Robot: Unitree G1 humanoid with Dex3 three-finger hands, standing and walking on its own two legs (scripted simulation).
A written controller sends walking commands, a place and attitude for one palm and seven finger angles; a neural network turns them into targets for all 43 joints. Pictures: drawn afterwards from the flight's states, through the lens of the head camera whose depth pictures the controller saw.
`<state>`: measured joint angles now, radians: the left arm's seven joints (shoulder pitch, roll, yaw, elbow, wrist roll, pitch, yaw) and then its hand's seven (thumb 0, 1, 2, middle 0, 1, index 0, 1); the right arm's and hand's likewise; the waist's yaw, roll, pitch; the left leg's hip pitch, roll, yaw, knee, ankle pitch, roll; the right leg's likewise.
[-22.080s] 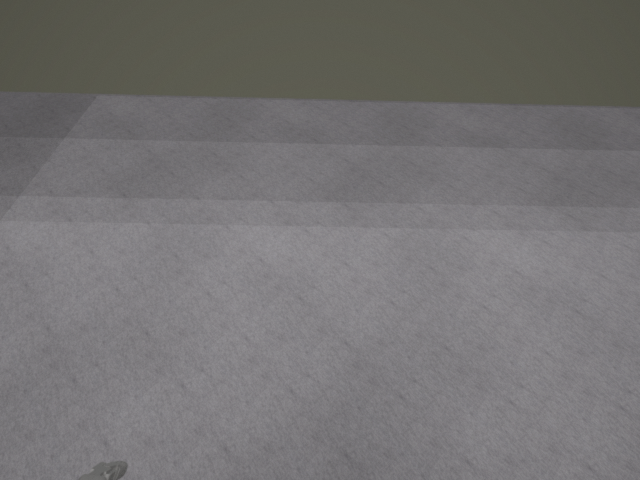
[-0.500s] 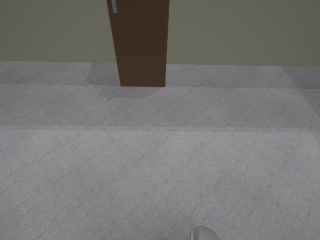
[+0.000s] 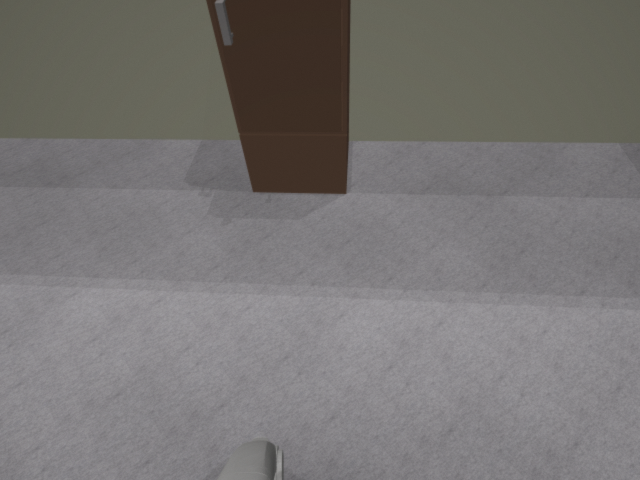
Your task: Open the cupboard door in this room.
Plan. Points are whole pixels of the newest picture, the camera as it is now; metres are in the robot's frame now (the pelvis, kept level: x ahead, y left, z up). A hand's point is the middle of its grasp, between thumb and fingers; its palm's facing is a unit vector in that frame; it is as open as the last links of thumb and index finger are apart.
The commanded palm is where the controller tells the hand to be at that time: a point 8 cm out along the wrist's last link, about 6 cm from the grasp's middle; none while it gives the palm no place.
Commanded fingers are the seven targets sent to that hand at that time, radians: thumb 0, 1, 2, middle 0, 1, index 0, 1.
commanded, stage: turn or walk to find it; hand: left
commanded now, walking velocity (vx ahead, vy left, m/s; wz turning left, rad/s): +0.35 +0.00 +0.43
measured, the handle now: (225, 20) +1.35 +0.36 +0.00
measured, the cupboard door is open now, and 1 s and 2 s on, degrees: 0 0 0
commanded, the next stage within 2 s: stand and wait in 0.18 s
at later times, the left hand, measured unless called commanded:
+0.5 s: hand out of the picture +0.12 +0.24 -0.18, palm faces +0.20 -0.96 -0.19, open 7.3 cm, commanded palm none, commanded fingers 0.00 0.90 0.90 -0.20 -0.30 -0.20 -0.30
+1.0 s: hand (204, 474) +0.16 +0.19 -0.18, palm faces +0.18 -0.96 -0.21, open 7.2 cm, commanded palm none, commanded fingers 0.00 0.90 0.90 -0.20 -0.30 -0.20 -0.30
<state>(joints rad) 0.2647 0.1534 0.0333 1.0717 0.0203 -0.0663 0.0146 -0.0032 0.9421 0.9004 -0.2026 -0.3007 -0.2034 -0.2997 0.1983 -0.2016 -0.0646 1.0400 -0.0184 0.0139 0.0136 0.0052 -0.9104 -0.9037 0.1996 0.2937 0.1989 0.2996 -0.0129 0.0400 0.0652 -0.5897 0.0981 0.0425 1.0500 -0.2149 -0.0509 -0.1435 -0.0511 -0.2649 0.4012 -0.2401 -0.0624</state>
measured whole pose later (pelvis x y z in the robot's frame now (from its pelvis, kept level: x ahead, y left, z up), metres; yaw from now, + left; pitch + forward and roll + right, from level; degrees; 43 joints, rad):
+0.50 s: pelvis +0.12 +0.05 +0.00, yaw +8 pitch -2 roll +0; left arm 0.23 0.19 0.04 1.07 0.02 0.00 0.02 0.01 0.91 0.90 -0.20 -0.30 -0.20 -0.30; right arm 0.16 -0.17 -0.04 1.03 -0.01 -0.04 -0.02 -0.02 -0.94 -0.90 0.21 0.29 0.21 0.30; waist 0.03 -0.03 0.06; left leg -0.17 0.01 0.15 0.43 -0.23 0.05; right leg -0.45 -0.13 -0.05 0.96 -0.35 0.07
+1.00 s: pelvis +0.17 +0.02 +0.00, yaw +8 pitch -1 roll +0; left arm 0.24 0.16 0.00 1.14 0.00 -0.01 0.03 0.01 0.94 0.90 -0.20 -0.30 -0.20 -0.30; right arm 0.33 -0.12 -0.01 1.19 -0.01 0.00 -0.03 0.01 -0.91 -0.90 0.20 0.29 0.20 0.30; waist 0.00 0.01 0.04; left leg -0.10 0.06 0.08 0.39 -0.27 -0.04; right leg -0.20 -0.03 -0.13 0.43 -0.21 -0.03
